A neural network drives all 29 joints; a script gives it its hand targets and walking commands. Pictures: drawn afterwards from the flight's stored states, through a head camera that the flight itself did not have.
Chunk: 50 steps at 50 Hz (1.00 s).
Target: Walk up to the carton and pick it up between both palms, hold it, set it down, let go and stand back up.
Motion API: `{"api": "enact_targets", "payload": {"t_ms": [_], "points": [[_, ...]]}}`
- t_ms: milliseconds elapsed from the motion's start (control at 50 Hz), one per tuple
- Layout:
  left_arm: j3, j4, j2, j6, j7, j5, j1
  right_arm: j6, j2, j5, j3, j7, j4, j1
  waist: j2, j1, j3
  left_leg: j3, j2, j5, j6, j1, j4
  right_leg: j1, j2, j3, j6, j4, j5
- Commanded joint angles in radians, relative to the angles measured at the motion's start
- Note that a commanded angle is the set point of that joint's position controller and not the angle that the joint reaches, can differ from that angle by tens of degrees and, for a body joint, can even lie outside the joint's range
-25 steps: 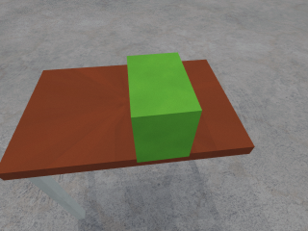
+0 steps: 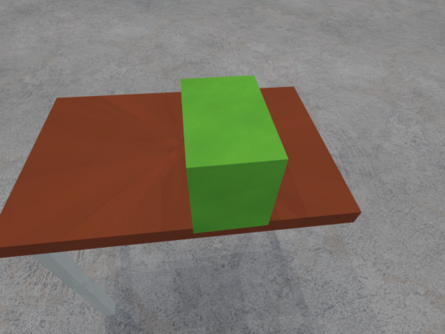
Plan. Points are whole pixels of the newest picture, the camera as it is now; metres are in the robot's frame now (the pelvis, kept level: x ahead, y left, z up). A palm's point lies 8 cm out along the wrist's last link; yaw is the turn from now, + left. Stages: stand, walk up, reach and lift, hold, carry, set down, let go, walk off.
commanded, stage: stand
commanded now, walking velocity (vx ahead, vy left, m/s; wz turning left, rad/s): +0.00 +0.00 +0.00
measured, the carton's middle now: (224, 152) +0.47 +0.01 +0.04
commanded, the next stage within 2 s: none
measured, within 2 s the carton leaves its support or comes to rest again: neither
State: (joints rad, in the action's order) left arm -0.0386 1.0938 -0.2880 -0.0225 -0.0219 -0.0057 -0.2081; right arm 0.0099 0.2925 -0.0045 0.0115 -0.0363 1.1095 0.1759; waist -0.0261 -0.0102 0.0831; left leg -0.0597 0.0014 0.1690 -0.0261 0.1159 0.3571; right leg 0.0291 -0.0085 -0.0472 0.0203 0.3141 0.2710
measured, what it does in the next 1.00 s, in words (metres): stands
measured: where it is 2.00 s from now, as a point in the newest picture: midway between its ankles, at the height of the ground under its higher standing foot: outside the picture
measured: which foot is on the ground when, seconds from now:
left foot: down 0.00-1.00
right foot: down 0.00-1.00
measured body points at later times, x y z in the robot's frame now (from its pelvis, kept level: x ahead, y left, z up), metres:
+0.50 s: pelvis +0.00 +0.01 +0.00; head +0.02 +0.01 +0.45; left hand +0.05 +0.29 -0.14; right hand +0.06 -0.28 -0.14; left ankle +0.02 +0.14 -0.75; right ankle -0.06 -0.10 -0.75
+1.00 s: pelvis +0.00 +0.01 +0.00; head +0.02 +0.01 +0.45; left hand +0.05 +0.30 -0.14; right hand +0.05 -0.28 -0.14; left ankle +0.02 +0.14 -0.75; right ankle -0.06 -0.10 -0.75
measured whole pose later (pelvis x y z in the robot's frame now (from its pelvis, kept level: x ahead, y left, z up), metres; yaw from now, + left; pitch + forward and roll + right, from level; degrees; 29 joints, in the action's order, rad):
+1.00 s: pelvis +0.00 +0.01 +0.00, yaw +0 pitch -4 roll +1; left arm -0.03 1.10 -0.30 -0.03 -0.03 -0.01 -0.19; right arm 0.02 0.30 0.00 0.00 -0.03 1.12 0.17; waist -0.02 -0.01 0.09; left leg -0.05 -0.02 0.16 -0.01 0.11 0.33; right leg 0.03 0.02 -0.05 0.00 0.31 0.27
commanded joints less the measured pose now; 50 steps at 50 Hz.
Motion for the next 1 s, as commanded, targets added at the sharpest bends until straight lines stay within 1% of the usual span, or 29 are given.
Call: {"api": "enact_targets", "payload": {"t_ms": [0,40,80,100,140,160,260,300,320,340,380,400,420,460,500,520,560,640,660,680,740,780,800,820,880,900,920,960,980], "points": [[-0.041,-0.062,-0.219,-0.019,-0.012,0.001,-0.002,0.021,0.224,0.003,-0.039,-0.026,-0.054,-0.009,0.076,-0.003,0.021,-0.080,0.134,-0.213,0.041,-0.005,-0.048,-0.094,0.165,0.122,-0.014,-0.089,-0.258],[-0.035,-0.045,-0.221,-0.014,-0.016,-0.005,-0.031,0.023,0.207,0.005,-0.038,-0.012,-0.072,-0.034,0.009,-0.011,-0.013,-0.091,0.140,-0.198,0.038,-0.024,-0.047,-0.098,0.159,0.100,-0.020,-0.071,-0.229],[-0.041,-0.061,-0.212,-0.017,-0.008,-0.005,-0.040,0.023,0.241,-0.003,-0.043,-0.021,-0.066,-0.021,0.043,-0.018,-0.012,-0.099,0.131,-0.209,0.041,-0.020,-0.049,-0.080,0.156,0.113,-0.018,-0.071,-0.210],[-0.041,-0.064,-0.218,-0.013,-0.009,0.000,-0.002,0.030,0.242,0.000,-0.047,-0.020,-0.065,-0.001,0.053,0.010,-0.042,-0.088,0.136,-0.219,0.045,-0.031,-0.031,-0.083,0.159,0.115,-0.018,-0.086,-0.219],[-0.043,-0.062,-0.213,-0.022,-0.011,0.001,-0.021,0.031,0.229,0.009,-0.049,-0.016,-0.065,-0.013,0.017,-0.009,-0.053,-0.096,0.137,-0.256,0.047,-0.032,-0.031,-0.069,0.163,0.092,-0.023,-0.067,-0.271],[-0.038,-0.059,-0.212,-0.024,-0.010,-0.006,-0.033,0.027,0.211,0.000,-0.049,-0.013,-0.064,-0.016,0.003,0.010,-0.065,-0.094,0.137,-0.198,0.055,-0.052,-0.029,-0.090,0.158,0.104,-0.019,-0.067,-0.227],[-0.044,-0.067,-0.247,-0.023,-0.018,-0.005,0.019,0.022,0.253,-0.003,-0.057,-0.013,-0.058,-0.029,0.039,0.016,-0.019,-0.091,0.132,-0.234,0.041,-0.033,-0.046,-0.104,0.163,0.111,-0.018,-0.087,-0.205],[-0.044,-0.073,-0.242,-0.014,-0.010,-0.006,0.020,0.029,0.241,0.013,-0.055,-0.018,-0.060,-0.046,0.018,-0.002,-0.053,-0.080,0.128,-0.222,0.047,-0.043,-0.040,-0.087,0.158,0.098,-0.022,-0.081,-0.213],[-0.034,-0.060,-0.228,-0.015,-0.017,-0.003,0.009,0.025,0.212,-0.011,-0.043,-0.012,-0.044,0.020,-0.026,0.022,-0.053,-0.103,0.135,-0.213,0.042,-0.047,-0.065,-0.083,0.160,0.101,-0.014,-0.064,-0.193],[-0.040,-0.066,-0.216,-0.016,-0.015,-0.003,-0.013,0.032,0.226,0.001,-0.054,-0.015,-0.067,-0.033,0.018,-0.006,-0.065,-0.098,0.145,-0.227,0.059,-0.051,-0.033,-0.102,0.162,0.119,-0.016,-0.079,-0.236],[-0.022,-0.077,-0.181,-0.023,-0.013,0.005,-0.008,0.027,0.232,0.008,-0.053,-0.007,-0.068,-0.051,-0.017,-0.006,-0.087,-0.076,0.135,-0.265,0.048,-0.038,-0.019,-0.051,0.176,0.099,-0.024,-0.064,-0.324],[-0.027,-0.047,-0.213,-0.017,-0.017,-0.012,-0.033,0.032,0.225,-0.003,-0.048,-0.013,-0.030,0.029,0.001,0.013,-0.108,-0.101,0.136,-0.300,0.048,-0.066,-0.044,-0.052,0.169,0.093,-0.019,-0.048,-0.310],[-0.026,-0.049,-0.209,-0.018,-0.019,-0.009,-0.030,0.023,0.184,0.001,-0.026,-0.009,-0.027,0.015,0.045,-0.005,-0.063,-0.077,0.139,-0.275,0.037,-0.060,-0.046,-0.065,0.161,0.103,-0.019,-0.046,-0.279],[-0.017,-0.059,-0.183,-0.011,-0.017,-0.001,0.021,0.029,0.204,0.002,-0.037,-0.017,-0.055,-0.023,-0.002,0.009,-0.078,-0.088,0.145,-0.324,0.048,-0.086,-0.032,-0.092,0.168,0.091,-0.019,-0.046,-0.299],[-0.025,-0.048,-0.199,-0.016,-0.012,-0.004,-0.015,0.020,0.182,0.003,-0.031,-0.020,-0.047,-0.006,0.045,-0.003,-0.064,-0.075,0.136,-0.331,0.051,-0.072,-0.019,-0.076,0.160,0.097,-0.014,-0.063,-0.309],[-0.029,-0.066,-0.257,-0.010,-0.013,-0.005,0.029,0.023,0.242,-0.004,-0.048,-0.018,-0.057,-0.020,-0.002,0.014,-0.082,-0.090,0.133,-0.316,0.044,-0.054,-0.029,-0.063,0.157,0.085,-0.023,-0.047,-0.296],[-0.035,-0.060,-0.253,-0.013,-0.017,-0.004,-0.011,0.015,0.243,0.011,-0.043,-0.021,-0.045,0.003,0.043,-0.014,-0.056,-0.072,0.126,-0.312,0.036,-0.047,-0.036,-0.072,0.161,0.096,-0.018,-0.046,-0.272],[-0.022,-0.056,-0.203,-0.016,-0.010,0.005,0.031,0.033,0.231,0.001,-0.052,-0.019,-0.056,-0.009,0.046,0.015,-0.047,-0.080,0.137,-0.327,0.044,-0.062,-0.027,-0.097,0.168,0.100,-0.019,-0.067,-0.290],[-0.039,-0.076,-0.251,-0.021,-0.011,0.006,0.045,0.034,0.241,0.010,-0.052,-0.018,-0.046,-0.013,0.005,0.009,-0.065,-0.080,0.130,-0.313,0.044,-0.053,-0.048,-0.074,0.160,0.081,-0.019,-0.068,-0.248],[-0.043,-0.059,-0.239,-0.020,-0.016,0.003,0.019,0.029,0.236,0.004,-0.054,-0.021,-0.063,-0.053,0.051,-0.001,-0.038,-0.094,0.135,-0.310,0.050,-0.047,-0.047,-0.082,0.155,0.087,-0.020,-0.081,-0.226],[-0.040,-0.050,-0.230,-0.020,-0.017,0.000,-0.005,0.032,0.205,0.004,-0.047,-0.019,-0.051,-0.015,0.036,-0.011,-0.002,-0.095,0.130,-0.250,0.046,-0.020,-0.058,-0.084,0.161,0.092,-0.015,-0.086,-0.182],[-0.036,-0.052,-0.224,-0.018,-0.010,-0.006,0.028,0.030,0.228,0.008,-0.057,-0.016,-0.039,-0.019,-0.023,0.015,-0.019,-0.079,0.130,-0.266,0.054,-0.045,-0.058,-0.098,0.166,0.090,-0.017,-0.073,-0.250],[-0.035,-0.051,-0.234,-0.021,-0.015,-0.010,-0.005,0.026,0.222,0.000,-0.052,-0.010,-0.049,-0.021,-0.049,-0.010,-0.039,-0.100,0.132,-0.286,0.053,-0.032,-0.050,-0.075,0.157,0.078,-0.019,-0.078,-0.292],[-0.031,-0.040,-0.213,-0.028,-0.012,0.000,-0.010,0.033,0.237,-0.003,-0.056,-0.006,-0.052,-0.031,0.028,0.005,-0.061,-0.073,0.128,-0.239,0.049,-0.035,-0.057,-0.049,0.168,0.090,-0.025,-0.093,-0.261],[-0.031,-0.052,-0.221,-0.027,-0.021,-0.006,-0.009,0.032,0.183,0.004,-0.039,-0.007,-0.023,0.033,-0.025,0.004,-0.071,-0.099,0.140,-0.299,0.054,-0.065,-0.053,-0.050,0.166,0.089,-0.022,-0.046,-0.317],[-0.034,-0.051,-0.217,-0.025,-0.019,-0.007,-0.002,0.034,0.212,0.003,-0.044,-0.014,-0.037,0.012,0.032,-0.002,-0.061,-0.088,0.133,-0.311,0.044,-0.072,-0.050,-0.065,0.168,0.089,-0.020,-0.064,-0.285],[-0.031,-0.055,-0.224,-0.029,-0.015,-0.004,-0.002,0.024,0.204,0.004,-0.044,-0.013,-0.022,0.019,-0.001,-0.005,-0.018,-0.078,0.133,-0.296,0.044,-0.047,-0.060,-0.080,0.156,0.084,-0.018,-0.051,-0.279],[-0.035,-0.040,-0.239,-0.024,-0.021,-0.004,-0.004,0.019,0.201,0.004,-0.041,-0.012,-0.050,-0.046,0.070,-0.009,-0.028,-0.082,0.131,-0.302,0.040,-0.030,-0.047,-0.063,0.169,0.094,-0.017,-0.070,-0.278],[-0.036,-0.056,-0.235,-0.023,-0.020,0.000,0.019,0.027,0.213,0.000,-0.043,-0.011,-0.064,-0.037,0.046,-0.001,-0.050,-0.068,0.120,-0.265,0.031,-0.036,-0.059,-0.072,0.169,0.095,-0.015,-0.060,-0.246]]}}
